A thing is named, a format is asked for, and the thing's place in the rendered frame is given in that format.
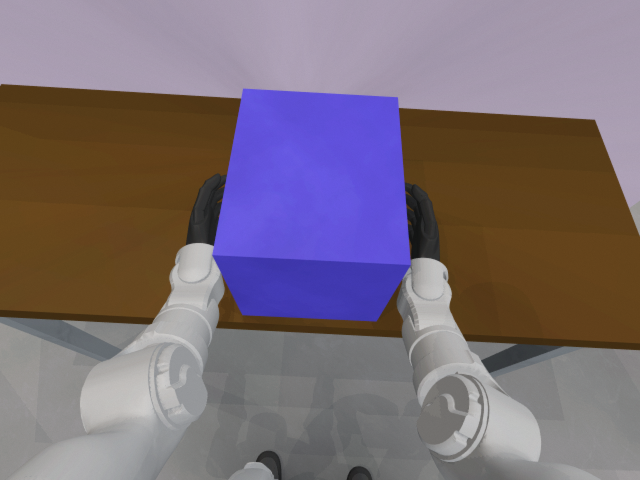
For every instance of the carton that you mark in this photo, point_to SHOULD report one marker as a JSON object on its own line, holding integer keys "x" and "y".
{"x": 313, "y": 221}

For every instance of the robot left foot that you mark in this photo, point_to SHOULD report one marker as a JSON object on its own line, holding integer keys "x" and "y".
{"x": 271, "y": 460}

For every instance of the right robot forearm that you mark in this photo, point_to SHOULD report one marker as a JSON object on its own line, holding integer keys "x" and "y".
{"x": 434, "y": 343}

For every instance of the left robot shin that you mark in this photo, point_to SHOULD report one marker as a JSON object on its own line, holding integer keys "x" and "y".
{"x": 257, "y": 465}

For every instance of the robot right hand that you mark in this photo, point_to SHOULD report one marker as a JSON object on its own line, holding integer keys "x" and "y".
{"x": 423, "y": 233}

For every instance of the robot left hand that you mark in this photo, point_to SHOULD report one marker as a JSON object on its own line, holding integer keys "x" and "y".
{"x": 204, "y": 218}

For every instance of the right robot upper arm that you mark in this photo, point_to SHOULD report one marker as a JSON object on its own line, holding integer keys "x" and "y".
{"x": 475, "y": 432}

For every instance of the left robot upper arm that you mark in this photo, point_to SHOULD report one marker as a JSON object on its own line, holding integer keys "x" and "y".
{"x": 136, "y": 409}

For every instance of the left robot forearm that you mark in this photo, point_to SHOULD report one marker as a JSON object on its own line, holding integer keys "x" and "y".
{"x": 190, "y": 315}

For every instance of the table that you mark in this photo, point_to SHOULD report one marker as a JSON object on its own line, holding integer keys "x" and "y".
{"x": 97, "y": 189}

